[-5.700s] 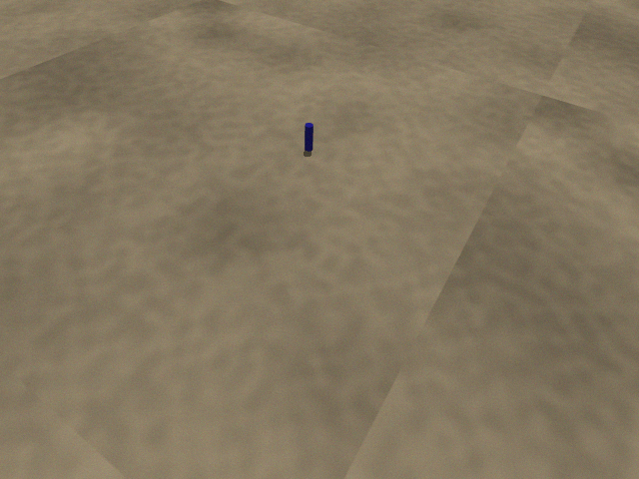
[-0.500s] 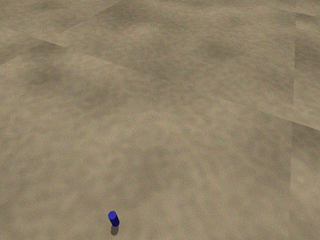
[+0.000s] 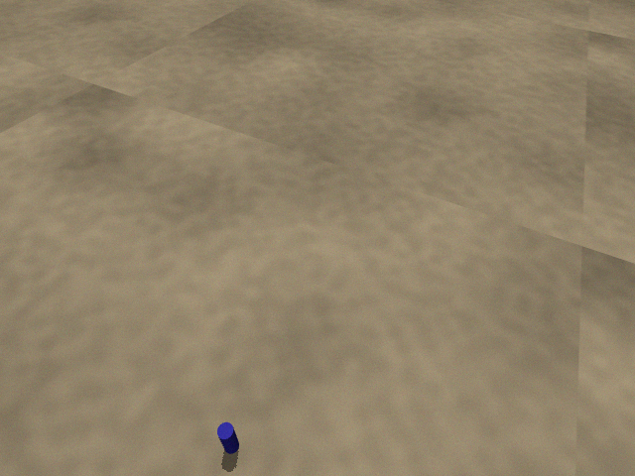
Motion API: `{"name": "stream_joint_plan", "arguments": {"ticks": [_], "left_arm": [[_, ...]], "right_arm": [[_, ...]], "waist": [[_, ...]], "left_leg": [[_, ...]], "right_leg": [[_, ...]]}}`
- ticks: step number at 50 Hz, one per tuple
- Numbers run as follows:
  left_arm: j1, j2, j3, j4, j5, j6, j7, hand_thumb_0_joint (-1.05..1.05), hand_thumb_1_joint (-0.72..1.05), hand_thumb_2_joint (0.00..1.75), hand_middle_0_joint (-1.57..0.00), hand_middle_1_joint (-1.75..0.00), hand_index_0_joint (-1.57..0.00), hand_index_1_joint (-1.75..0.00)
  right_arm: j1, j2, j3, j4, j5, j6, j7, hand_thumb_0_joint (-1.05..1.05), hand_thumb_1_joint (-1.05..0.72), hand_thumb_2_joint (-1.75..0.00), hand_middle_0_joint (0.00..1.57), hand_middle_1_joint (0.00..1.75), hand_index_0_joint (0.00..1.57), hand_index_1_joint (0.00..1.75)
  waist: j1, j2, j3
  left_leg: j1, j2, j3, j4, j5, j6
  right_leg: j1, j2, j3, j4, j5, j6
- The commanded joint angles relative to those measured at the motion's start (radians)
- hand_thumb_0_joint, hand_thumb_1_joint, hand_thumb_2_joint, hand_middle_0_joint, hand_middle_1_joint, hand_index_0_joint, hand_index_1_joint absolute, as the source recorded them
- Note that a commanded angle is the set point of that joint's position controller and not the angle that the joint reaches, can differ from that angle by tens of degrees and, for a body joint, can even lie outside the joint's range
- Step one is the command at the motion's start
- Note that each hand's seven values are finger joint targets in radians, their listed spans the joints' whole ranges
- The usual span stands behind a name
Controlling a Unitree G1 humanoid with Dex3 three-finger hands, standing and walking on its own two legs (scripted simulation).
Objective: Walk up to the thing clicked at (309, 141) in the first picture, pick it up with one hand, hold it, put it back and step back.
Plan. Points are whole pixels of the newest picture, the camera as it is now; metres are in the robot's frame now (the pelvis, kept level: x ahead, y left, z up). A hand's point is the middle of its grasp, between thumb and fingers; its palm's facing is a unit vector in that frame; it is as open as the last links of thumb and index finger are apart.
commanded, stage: walk up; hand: left
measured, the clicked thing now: (228, 438) +0.36 +0.22 -0.71
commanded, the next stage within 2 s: stand in 0.08 s
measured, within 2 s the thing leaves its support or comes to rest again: neither
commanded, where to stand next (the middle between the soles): +0.04 +0.00 m, yaw +1 degrees
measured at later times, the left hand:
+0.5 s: hand out of the picture +0.07 +0.26 -0.15, palm faces -0.01 -0.94 -0.34, open 7.4 cm
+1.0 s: hand out of the picture +0.06 +0.25 -0.16, palm faces -0.01 -0.94 -0.34, open 7.4 cm
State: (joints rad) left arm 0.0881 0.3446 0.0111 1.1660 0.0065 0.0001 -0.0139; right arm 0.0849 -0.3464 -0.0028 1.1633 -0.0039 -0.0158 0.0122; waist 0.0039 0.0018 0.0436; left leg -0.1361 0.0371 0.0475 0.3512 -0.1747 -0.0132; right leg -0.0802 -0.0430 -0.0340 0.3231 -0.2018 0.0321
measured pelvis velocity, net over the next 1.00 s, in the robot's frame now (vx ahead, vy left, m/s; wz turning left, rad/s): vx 0.00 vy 0.00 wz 0.01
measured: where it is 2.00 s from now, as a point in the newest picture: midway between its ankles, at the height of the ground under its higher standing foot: outside the picture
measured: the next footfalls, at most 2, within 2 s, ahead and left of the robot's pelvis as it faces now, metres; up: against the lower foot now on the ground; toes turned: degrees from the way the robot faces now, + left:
none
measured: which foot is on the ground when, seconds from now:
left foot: down 0.00-1.00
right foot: down 0.00-1.00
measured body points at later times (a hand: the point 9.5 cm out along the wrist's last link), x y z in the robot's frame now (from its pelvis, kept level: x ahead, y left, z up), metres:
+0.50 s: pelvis -0.01 +0.00 +0.00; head +0.00 +0.00 +0.45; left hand +0.07 +0.31 -0.13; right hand +0.08 -0.30 -0.13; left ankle +0.01 +0.13 -0.75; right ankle -0.02 -0.14 -0.75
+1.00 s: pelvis +0.00 +0.00 +0.00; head +0.00 +0.00 +0.45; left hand +0.06 +0.30 -0.13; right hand +0.07 -0.30 -0.13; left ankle +0.01 +0.13 -0.75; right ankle -0.02 -0.14 -0.75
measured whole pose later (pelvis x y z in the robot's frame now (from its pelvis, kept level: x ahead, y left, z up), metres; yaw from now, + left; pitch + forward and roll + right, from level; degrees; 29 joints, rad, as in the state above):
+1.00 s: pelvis +0.00 +0.00 +0.00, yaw +1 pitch -2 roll +0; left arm 0.12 0.35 0.00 1.14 0.01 -0.01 -0.01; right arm 0.09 -0.35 -0.01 1.16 -0.01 -0.01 0.02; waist 0.00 0.00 0.05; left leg -0.13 0.03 0.04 0.33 -0.15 -0.02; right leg -0.07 -0.05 -0.05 0.30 -0.19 0.03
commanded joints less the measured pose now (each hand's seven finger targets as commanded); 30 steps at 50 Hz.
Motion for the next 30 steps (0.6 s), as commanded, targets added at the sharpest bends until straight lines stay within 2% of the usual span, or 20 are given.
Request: {"name": "stream_joint_plan", "arguments": {"ticks": [1, 3, 4, 5, 8, 12, 15, 20, 23, 30], "left_arm": [[-0.049, 0.209, 0.035, -0.064, 0.003, -0.023, 0.015, 0.00, 0.90, 0.90, -0.20, -0.30, -0.20, -0.30], [-0.048, 0.206, 0.034, -0.067, 0.003, -0.024, 0.015, 0.00, 0.90, 0.90, -0.20, -0.30, -0.20, -0.30], [-0.051, 0.219, 0.035, -0.072, 0.003, -0.029, 0.018, 0.00, 0.90, 0.90, -0.20, -0.30, -0.20, -0.30], [-0.045, 0.218, 0.037, -0.071, 0.001, -0.030, 0.020, 0.00, 0.90, 0.90, -0.20, -0.30, -0.20, -0.30], [-0.046, 0.219, 0.039, -0.070, 0.000, -0.030, 0.022, 0.00, 0.90, 0.90, -0.20, -0.30, -0.20, -0.30], [-0.047, 0.215, 0.034, -0.074, 0.003, -0.028, 0.023, 0.00, 0.90, 0.90, -0.20, -0.30, -0.20, -0.30], [-0.044, 0.218, 0.034, -0.076, 0.005, -0.029, 0.022, 0.00, 0.90, 0.90, -0.20, -0.30, -0.20, -0.30], [-0.041, 0.224, 0.034, -0.078, 0.005, -0.028, 0.021, 0.00, 0.90, 0.90, -0.20, -0.30, -0.20, -0.30], [-0.044, 0.223, 0.034, -0.077, 0.004, -0.025, 0.021, 0.00, 0.90, 0.90, -0.20, -0.30, -0.20, -0.30], [-0.031, 0.225, 0.032, -0.078, 0.003, -0.025, 0.017, 0.00, 0.90, 0.90, -0.20, -0.30, -0.20, -0.30]], "right_arm": [[-0.058, -0.221, -0.039, -0.067, -0.003, -0.021, -0.018, 0.00, -0.90, -0.90, 0.20, 0.30, 0.20, 0.30], [-0.053, -0.220, -0.040, -0.066, -0.003, -0.022, -0.018, 0.00, -0.90, -0.90, 0.20, 0.30, 0.20, 0.30], [-0.075, -0.221, -0.040, -0.071, -0.007, -0.021, -0.020, 0.00, -0.90, -0.90, 0.20, 0.30, 0.20, 0.30], [-0.066, -0.220, -0.040, -0.072, -0.004, -0.021, -0.020, 0.00, -0.90, -0.90, 0.20, 0.30, 0.20, 0.30], [-0.059, -0.218, -0.039, -0.068, -0.004, -0.021, -0.020, 0.00, -0.90, -0.90, 0.20, 0.30, 0.20, 0.30], [-0.071, -0.220, -0.040, -0.070, -0.003, -0.015, -0.018, 0.00, -0.90, -0.90, 0.20, 0.30, 0.20, 0.30], [-0.071, -0.220, -0.039, -0.069, -0.003, -0.015, -0.017, 0.00, -0.90, -0.90, 0.20, 0.30, 0.20, 0.30], [-0.073, -0.215, -0.036, -0.070, -0.003, -0.017, -0.016, 0.00, -0.90, -0.90, 0.20, 0.30, 0.20, 0.30], [-0.063, -0.217, -0.036, -0.067, -0.005, -0.014, -0.015, 0.00, -0.90, -0.90, 0.20, 0.30, 0.20, 0.30], [-0.060, -0.221, -0.038, -0.062, -0.006, -0.017, -0.013, 0.00, -0.90, -0.90, 0.20, 0.30, 0.20, 0.30]], "waist": [[-0.006, 0.000, -0.071], [-0.006, -0.006, -0.086], [-0.003, -0.001, -0.073], [-0.006, 0.001, -0.089], [-0.007, -0.005, -0.095], [-0.008, -0.003, -0.092], [-0.008, -0.002, -0.093], [-0.007, -0.004, -0.085], [-0.010, -0.008, -0.057], [-0.007, 0.000, -0.056]], "left_leg": [[0.023, 0.097, -0.097, -0.066, 0.113, 0.032], [0.043, 0.097, -0.095, -0.065, 0.129, 0.032], [0.040, 0.112, -0.097, -0.055, 0.223, 0.027], [0.054, 0.113, -0.094, -0.050, 0.255, 0.025], [0.062, 0.113, -0.092, -0.054, 0.261, 0.024], [0.062, 0.113, -0.096, -0.067, 0.200, 0.022], [0.059, 0.113, -0.091, -0.062, 0.201, 0.026], [0.055, 0.113, -0.095, -0.075, 0.176, 0.025], [0.030, 0.105, -0.101, -0.096, 0.085, 0.020], [0.027, 0.107, -0.110, -0.098, 0.076, 0.020]], "right_leg": [[-0.024, -0.081, 0.062, -0.055, 0.099, -0.040], [-0.020, -0.085, 0.062, -0.051, 0.115, -0.040], [-0.017, -0.108, 0.076, -0.057, 0.187, -0.039], [-0.004, -0.108, 0.073, -0.054, 0.214, -0.038], [0.006, -0.110, 0.072, -0.056, 0.212, -0.036], [-0.009, -0.103, 0.063, -0.068, 0.143, -0.034], [-0.001, -0.112, 0.070, -0.072, 0.167, -0.038], [-0.005, -0.111, 0.066, -0.072, 0.145, -0.038], [-0.030, -0.107, 0.068, -0.083, 0.073, -0.036], [-0.036, -0.107, 0.070, -0.078, 0.054, -0.042]]}}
